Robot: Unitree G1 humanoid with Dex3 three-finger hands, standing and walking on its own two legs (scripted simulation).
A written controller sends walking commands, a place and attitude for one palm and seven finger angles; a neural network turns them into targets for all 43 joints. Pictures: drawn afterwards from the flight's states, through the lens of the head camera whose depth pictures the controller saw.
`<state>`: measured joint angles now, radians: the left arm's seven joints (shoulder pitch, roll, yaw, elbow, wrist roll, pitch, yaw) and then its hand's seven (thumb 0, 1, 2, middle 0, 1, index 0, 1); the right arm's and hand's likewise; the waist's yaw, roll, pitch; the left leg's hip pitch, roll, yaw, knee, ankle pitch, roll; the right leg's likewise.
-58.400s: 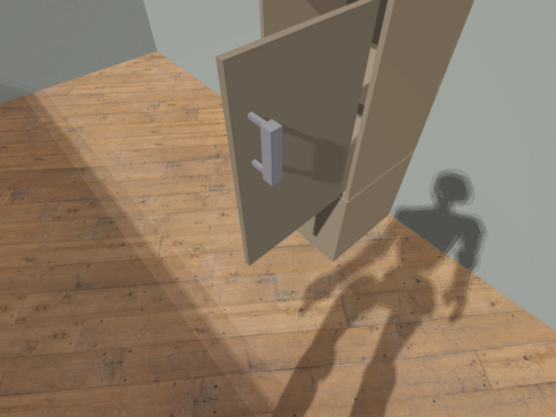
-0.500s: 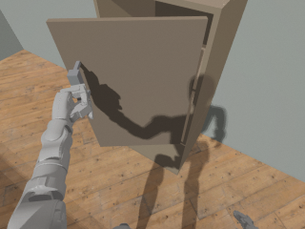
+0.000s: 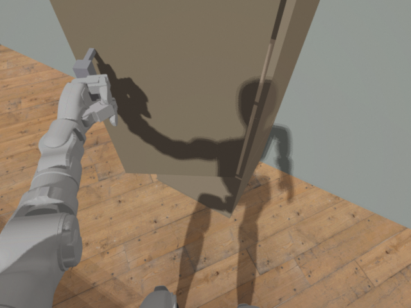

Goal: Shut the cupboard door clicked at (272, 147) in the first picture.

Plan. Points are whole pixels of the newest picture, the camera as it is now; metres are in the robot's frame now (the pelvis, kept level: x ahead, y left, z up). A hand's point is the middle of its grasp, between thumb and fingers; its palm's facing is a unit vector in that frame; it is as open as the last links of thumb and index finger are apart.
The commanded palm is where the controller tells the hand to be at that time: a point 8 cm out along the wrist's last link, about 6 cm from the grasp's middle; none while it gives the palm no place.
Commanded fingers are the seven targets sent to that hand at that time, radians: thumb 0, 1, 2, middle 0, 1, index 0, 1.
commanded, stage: push the door shut along its arc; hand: left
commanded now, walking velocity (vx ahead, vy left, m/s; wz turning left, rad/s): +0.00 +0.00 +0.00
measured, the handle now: (96, 84) +0.55 +0.22 +0.12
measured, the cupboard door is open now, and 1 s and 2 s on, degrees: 27 14 5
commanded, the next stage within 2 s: pull the fist back off the door in 1.24 s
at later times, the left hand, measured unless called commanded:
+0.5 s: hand (130, 85) +0.52 +0.14 +0.13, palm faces -0.21 -0.98 -0.01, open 3.1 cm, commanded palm +0.53 +0.18 +0.12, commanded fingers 0.00 0.90 0.90 -1.30 -1.50 -1.30 -1.50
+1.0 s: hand (148, 68) +0.58 +0.11 +0.13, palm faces -0.31 -0.95 -0.01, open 3.1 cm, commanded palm +0.60 +0.13 +0.12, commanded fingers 0.00 0.90 0.90 -1.30 -1.50 -1.30 -1.50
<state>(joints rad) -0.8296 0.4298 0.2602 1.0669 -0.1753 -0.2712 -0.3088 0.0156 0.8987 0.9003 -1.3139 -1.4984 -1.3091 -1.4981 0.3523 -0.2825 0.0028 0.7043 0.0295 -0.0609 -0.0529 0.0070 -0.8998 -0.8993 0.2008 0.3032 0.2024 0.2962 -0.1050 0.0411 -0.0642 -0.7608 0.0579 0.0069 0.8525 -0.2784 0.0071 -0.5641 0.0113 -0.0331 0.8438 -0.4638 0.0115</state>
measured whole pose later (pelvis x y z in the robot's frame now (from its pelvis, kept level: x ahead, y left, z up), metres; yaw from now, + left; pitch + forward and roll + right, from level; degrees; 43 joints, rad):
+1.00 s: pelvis +0.01 +0.00 -0.03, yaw -2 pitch +23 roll -5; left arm -1.33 0.65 0.29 1.36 -0.04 -0.16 -0.43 0.02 0.91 0.93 -1.30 -1.50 -1.30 -1.50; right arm 0.45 -0.27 0.03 0.72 -0.02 -0.07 -0.03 0.00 -0.90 -0.90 0.20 0.30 0.20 0.30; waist -0.26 0.07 -0.07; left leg -1.08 0.09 -0.01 1.02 -0.34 0.01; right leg -0.86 0.05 -0.04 0.97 -0.51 0.01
